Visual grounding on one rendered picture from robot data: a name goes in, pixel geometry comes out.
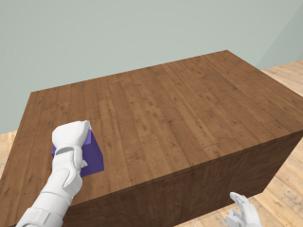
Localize right robot hand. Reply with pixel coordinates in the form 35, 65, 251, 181
225, 192, 262, 227

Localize left robot forearm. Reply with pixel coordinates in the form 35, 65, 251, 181
15, 144, 82, 227

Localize left robot hand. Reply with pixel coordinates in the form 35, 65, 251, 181
52, 120, 93, 167

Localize table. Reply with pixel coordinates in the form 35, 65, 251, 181
0, 49, 303, 227

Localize sponge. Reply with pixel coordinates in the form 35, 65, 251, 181
51, 129, 104, 177

